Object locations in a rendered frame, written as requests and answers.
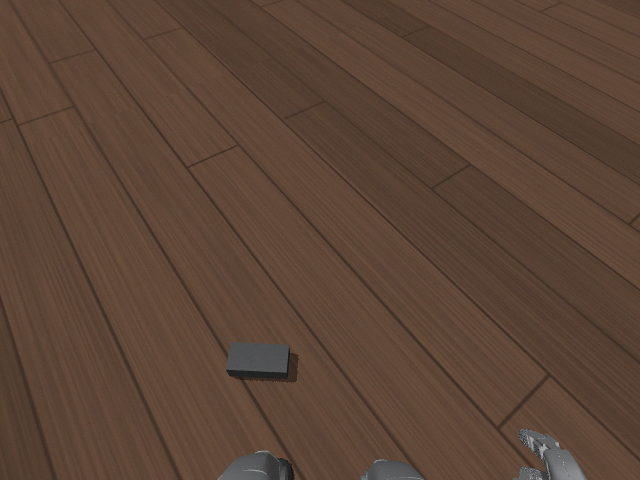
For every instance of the left robot foot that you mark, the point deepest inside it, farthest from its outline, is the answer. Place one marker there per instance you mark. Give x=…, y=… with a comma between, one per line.
x=289, y=468

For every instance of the carton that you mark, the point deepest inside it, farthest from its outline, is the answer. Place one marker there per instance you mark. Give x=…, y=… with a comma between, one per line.
x=258, y=360

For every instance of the right robot hand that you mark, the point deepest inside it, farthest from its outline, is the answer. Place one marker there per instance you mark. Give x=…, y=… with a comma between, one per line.
x=559, y=464

